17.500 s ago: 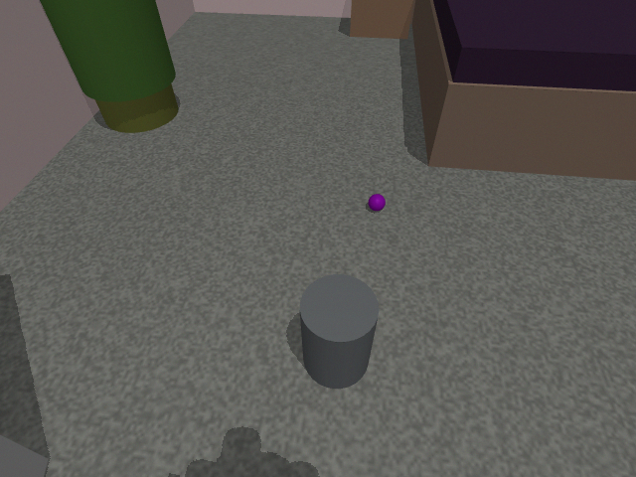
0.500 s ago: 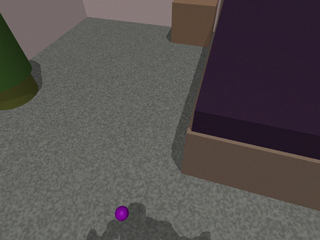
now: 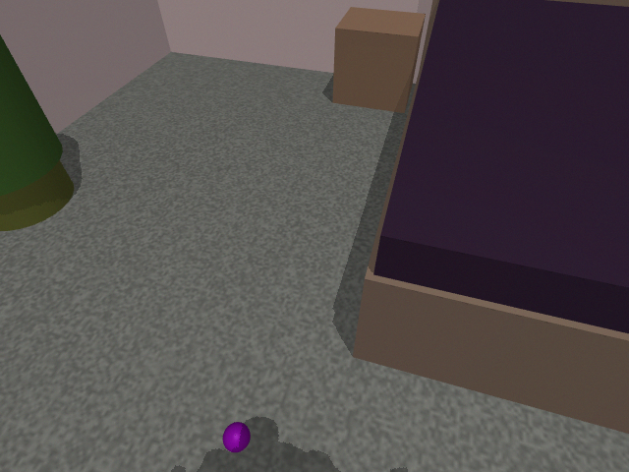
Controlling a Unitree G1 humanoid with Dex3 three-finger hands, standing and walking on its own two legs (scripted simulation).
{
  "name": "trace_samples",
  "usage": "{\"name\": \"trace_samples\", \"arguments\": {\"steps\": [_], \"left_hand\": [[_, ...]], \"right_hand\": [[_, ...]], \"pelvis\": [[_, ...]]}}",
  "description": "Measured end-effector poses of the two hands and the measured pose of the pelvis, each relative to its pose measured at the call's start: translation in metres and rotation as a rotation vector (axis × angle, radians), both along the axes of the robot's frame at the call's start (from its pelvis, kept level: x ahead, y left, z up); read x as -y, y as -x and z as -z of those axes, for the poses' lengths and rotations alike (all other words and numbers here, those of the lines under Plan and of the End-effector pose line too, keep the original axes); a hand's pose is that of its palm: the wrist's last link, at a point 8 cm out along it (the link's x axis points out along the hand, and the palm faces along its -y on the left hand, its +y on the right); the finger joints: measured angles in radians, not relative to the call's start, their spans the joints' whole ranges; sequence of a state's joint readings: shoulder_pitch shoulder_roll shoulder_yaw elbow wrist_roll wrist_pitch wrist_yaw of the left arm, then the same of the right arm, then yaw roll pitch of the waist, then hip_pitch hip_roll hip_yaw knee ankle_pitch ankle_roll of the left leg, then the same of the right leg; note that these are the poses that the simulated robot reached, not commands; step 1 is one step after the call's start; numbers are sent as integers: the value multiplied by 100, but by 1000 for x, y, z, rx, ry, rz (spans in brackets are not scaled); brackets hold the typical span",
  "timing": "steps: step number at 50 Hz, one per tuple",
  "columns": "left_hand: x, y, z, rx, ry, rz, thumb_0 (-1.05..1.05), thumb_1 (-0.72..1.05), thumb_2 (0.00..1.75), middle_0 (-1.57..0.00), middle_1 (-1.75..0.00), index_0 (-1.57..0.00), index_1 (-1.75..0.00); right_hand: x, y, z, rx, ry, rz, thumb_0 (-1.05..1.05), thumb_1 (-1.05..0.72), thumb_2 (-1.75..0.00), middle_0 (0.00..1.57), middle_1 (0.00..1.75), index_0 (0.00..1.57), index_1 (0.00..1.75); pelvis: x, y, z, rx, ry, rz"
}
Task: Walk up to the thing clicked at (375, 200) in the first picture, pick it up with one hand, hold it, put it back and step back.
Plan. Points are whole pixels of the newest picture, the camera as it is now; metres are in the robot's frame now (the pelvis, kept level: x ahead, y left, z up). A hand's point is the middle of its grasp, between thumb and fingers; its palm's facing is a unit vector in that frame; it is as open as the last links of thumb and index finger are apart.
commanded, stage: walk up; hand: left
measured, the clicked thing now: (236, 437) +0.39 +0.25 -0.74
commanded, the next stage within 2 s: none
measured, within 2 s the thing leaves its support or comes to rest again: neither
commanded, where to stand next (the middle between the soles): +0.02 +0.01 m, yaw +0 degrees
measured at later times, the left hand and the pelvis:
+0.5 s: hand out of the picture +0.09 +0.26 -0.15, palm faces +0.01 -0.94 -0.35, open 7.4 cm; pelvis +0.01 +0.00 +0.00, yaw +1 degrees
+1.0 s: hand out of the picture +0.02 +0.30 -0.17, palm faces +0.00 -0.92 -0.40, open 7.4 cm; pelvis -0.07 +0.03 -0.03, yaw +4 degrees
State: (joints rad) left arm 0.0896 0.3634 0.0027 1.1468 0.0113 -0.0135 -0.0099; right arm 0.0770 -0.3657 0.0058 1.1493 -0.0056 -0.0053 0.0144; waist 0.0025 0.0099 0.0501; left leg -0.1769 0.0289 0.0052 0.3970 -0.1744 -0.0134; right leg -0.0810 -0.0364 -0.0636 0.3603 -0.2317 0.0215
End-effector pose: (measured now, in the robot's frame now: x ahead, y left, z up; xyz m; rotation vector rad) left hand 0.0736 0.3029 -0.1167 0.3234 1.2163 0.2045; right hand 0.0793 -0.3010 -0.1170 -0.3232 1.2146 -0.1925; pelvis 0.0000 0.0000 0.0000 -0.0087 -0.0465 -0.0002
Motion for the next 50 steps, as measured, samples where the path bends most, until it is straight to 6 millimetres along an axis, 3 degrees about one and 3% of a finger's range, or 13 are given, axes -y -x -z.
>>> {"name": "trace_samples", "arguments": {"steps": [9, 24, 34, 42, 46, 50], "left_hand": [[-1, 6, 3, -28, 5, -16, 1, 91, 90, -20, -30, -20, -30], [-1, -11, 0, -2, 5, -22, 1, 91, 90, -20, -30, -20, -30], [-12, -5, 1, 36, -66, -13, 0, 91, 90, -20, -30, -20, -30], [-16, 39, 5, 32, -95, 12, 0, 91, 90, -20, -30, -20, -30], [-27, 58, 5, 37, -73, 20, 1, 90, 90, -20, -30, -21, -30], [-44, 66, 13, 51, -51, 4, 1, 90, 90, -20, -30, -21, -30]], "right_hand": [[-6, 6, 2, -33, -5, 8, 1, -90, -90, 21, 30, 20, 30], [-11, -11, 3, -15, -14, 1, 1, -90, -90, 21, 30, 20, 30], [6, -9, 11, 17, 7, 6, 1, -90, -90, 21, 30, 20, 30], [11, 24, 22, 18, 12, -10, 1, -90, -90, 20, 30, 20, 30], [-1, 62, 18, -21, -3, -15, 1, -90, -90, 20, 30, 20, 30], [-8, 112, 14, -58, 42, 6, 1, -90, -90, 21, 30, 20, 30]], "pelvis": [[-2, -5, -1, -2, 0, -6], [-4, -12, -1, -13, -4, -11], [0, 32, 12, -18, -16, -10], [-3, 69, 23, -5, -22, -19], [-15, 74, 20, -12, -14, -52], [-28, 71, 26, -6, -26, -69]]}}
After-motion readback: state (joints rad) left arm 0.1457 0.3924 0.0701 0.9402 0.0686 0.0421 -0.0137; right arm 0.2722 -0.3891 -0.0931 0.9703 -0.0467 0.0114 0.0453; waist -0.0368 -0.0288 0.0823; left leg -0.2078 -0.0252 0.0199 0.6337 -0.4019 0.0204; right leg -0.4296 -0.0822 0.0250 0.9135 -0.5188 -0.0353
